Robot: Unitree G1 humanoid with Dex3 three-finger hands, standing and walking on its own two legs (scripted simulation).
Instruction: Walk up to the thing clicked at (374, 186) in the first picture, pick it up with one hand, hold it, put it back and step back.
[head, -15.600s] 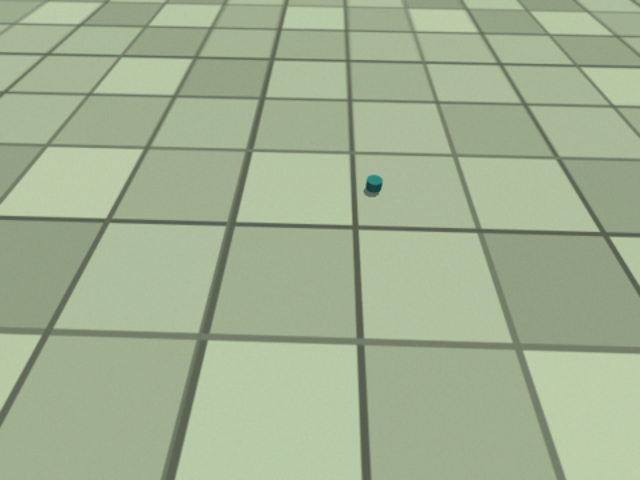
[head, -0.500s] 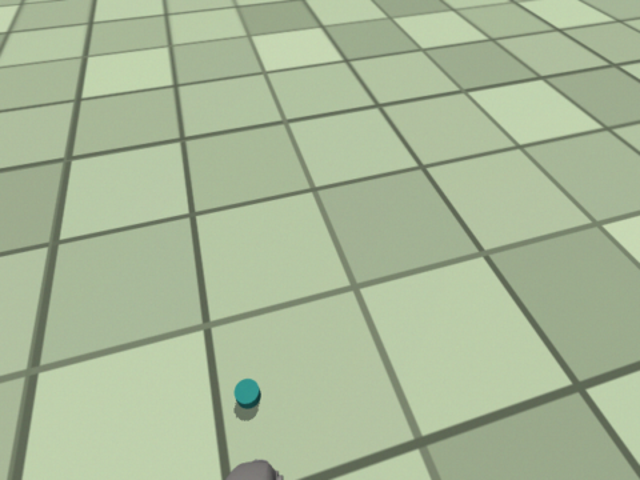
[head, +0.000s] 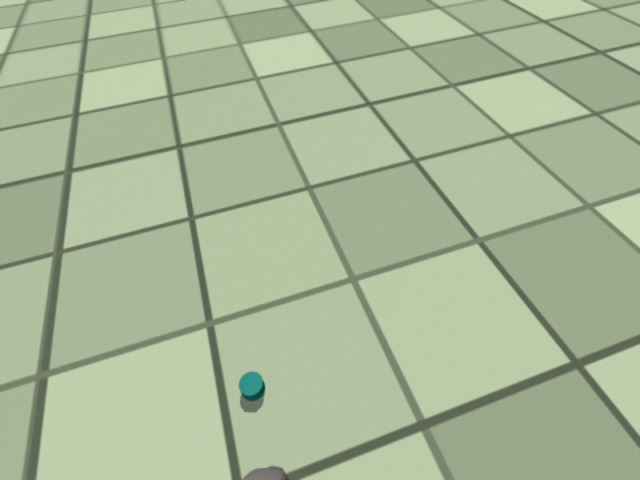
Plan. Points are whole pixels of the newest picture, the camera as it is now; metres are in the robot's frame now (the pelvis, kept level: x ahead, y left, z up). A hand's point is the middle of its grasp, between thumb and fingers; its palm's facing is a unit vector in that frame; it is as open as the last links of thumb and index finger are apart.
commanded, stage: walk up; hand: left
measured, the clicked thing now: (252, 386) +0.49 +0.25 -0.74
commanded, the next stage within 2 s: none
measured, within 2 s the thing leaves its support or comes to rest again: neither
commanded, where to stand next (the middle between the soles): +0.10 -0.01 m, yaw +1 degrees
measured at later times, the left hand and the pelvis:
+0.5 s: hand out of the picture +0.11 +0.29 -0.13, palm faces +0.05 -0.88 -0.47, open 7.4 cm; pelvis +0.02 +0.00 -0.01, yaw +4 degrees
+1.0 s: hand out of the picture +0.04 +0.30 -0.16, palm faces +0.04 -0.93 -0.36, open 7.4 cm; pelvis +0.01 +0.02 +0.00, yaw +4 degrees
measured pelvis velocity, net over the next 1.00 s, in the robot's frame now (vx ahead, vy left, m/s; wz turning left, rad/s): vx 0.01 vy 0.02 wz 0.07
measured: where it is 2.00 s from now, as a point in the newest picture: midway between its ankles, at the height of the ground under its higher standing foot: outside the picture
